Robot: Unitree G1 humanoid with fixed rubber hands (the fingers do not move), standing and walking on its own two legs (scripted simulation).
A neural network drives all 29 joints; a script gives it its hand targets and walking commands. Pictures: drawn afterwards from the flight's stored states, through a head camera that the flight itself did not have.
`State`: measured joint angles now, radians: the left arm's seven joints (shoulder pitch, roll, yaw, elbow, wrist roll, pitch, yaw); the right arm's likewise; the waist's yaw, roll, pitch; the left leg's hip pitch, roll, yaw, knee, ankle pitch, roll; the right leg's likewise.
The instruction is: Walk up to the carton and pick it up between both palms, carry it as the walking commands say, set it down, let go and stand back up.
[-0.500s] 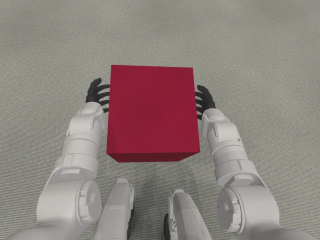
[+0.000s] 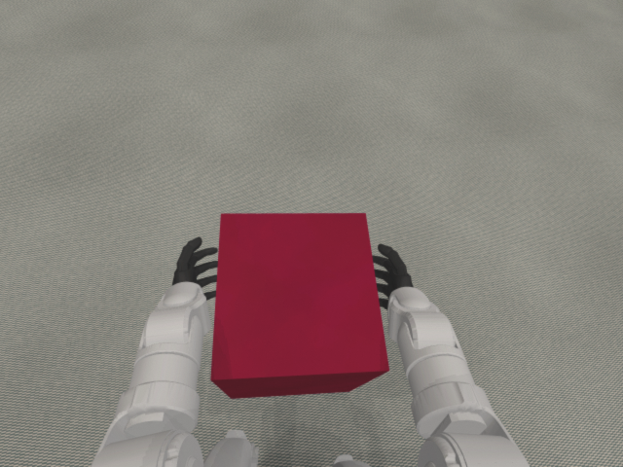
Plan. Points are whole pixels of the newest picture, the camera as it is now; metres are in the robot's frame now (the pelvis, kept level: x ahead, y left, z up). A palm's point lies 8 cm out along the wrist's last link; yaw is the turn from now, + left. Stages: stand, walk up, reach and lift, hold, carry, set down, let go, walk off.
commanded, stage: reach and lift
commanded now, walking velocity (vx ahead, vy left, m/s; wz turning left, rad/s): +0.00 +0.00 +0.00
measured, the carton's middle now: (292, 313) +0.36 +0.03 -0.08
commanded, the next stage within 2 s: none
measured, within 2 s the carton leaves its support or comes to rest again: neither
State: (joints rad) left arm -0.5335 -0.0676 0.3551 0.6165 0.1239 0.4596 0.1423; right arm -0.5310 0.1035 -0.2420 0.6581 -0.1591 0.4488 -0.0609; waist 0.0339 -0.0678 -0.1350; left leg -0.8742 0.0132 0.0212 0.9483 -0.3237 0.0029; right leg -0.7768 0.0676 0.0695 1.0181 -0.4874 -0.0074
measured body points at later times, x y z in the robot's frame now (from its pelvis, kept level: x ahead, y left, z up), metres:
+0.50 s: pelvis +0.01 -0.01 +0.04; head -0.01 +0.00 +0.49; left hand +0.35 +0.17 +0.06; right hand +0.35 -0.13 +0.06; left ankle +0.08 +0.12 -0.67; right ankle +0.00 -0.11 -0.67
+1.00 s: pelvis +0.01 +0.00 +0.06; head -0.05 +0.01 +0.50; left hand +0.32 +0.18 +0.10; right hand +0.33 -0.11 +0.10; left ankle +0.08 +0.12 -0.67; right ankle +0.00 -0.11 -0.67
